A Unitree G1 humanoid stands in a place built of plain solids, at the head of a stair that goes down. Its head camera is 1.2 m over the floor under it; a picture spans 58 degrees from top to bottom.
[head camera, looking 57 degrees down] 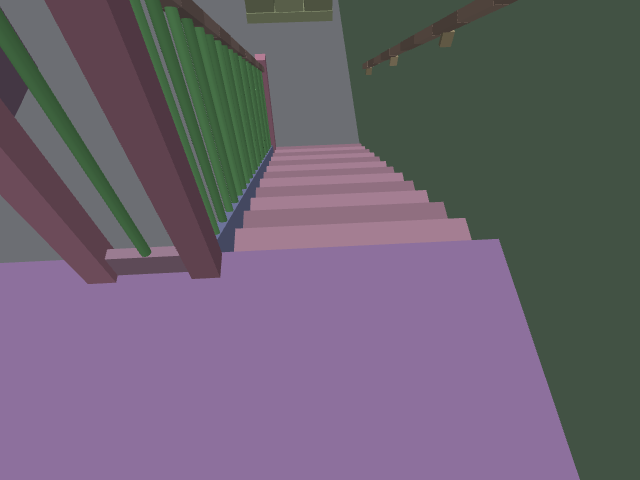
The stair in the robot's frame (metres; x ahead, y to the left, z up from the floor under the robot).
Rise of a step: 0.17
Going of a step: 0.21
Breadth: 0.90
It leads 3 degrees to the left of straight ahead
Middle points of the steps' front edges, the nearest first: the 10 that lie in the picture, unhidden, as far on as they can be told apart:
0.76 -0.14 0.00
0.97 -0.12 -0.17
1.18 -0.11 -0.35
1.40 -0.10 -0.52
1.61 -0.08 -0.69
1.82 -0.07 -0.86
2.04 -0.06 -1.04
2.25 -0.05 -1.21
2.46 -0.04 -1.38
2.68 -0.02 -1.56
